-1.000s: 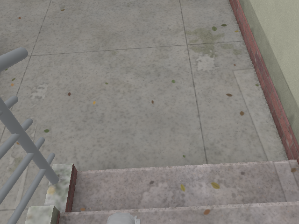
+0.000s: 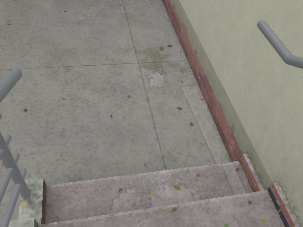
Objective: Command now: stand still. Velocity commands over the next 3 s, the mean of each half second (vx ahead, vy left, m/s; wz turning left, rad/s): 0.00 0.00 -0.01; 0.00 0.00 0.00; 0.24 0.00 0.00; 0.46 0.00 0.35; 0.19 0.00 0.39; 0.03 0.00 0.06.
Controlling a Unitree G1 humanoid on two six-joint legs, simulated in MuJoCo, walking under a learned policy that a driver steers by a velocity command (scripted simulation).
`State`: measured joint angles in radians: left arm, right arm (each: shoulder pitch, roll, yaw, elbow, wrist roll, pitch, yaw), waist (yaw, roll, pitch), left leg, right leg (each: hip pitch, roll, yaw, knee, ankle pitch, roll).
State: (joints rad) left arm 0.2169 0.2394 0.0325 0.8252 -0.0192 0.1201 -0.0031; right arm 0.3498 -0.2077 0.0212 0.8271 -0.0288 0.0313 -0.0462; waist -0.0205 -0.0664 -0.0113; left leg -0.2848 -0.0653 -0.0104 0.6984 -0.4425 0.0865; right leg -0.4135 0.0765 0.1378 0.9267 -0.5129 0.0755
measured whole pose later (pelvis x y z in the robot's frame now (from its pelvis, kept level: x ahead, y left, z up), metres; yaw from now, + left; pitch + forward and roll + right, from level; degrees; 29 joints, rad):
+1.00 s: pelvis -0.02 -0.02 +0.03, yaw +0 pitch -1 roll +0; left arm 0.31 0.16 -0.05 1.15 0.02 0.03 -0.01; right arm 0.37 -0.14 0.00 1.10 0.00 0.01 -0.02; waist 0.03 -0.01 -0.01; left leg -0.11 -0.05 -0.02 0.37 -0.24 0.04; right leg -0.13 0.05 0.07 0.37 -0.23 -0.02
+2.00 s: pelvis +0.35 -0.12 -0.20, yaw +12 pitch -1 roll +0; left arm 0.11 0.17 0.04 0.99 0.07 -0.05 0.02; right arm 0.50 -0.20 -0.04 1.09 -0.02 -0.07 -0.03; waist -0.04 -0.01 0.04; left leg -0.33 -0.17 0.04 0.92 -0.57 0.18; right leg -0.70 -0.04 0.07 1.21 -0.13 0.02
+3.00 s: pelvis +0.54 -0.11 -0.30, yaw +22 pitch -1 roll +0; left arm 0.28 0.20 0.00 0.93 0.03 0.04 0.00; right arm 0.22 -0.20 0.00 1.00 0.00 0.03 -0.01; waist 0.02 0.00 0.02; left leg -0.24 -0.02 -0.01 0.47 -0.21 0.02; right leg -0.20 0.00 -0.11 0.46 -0.25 -0.04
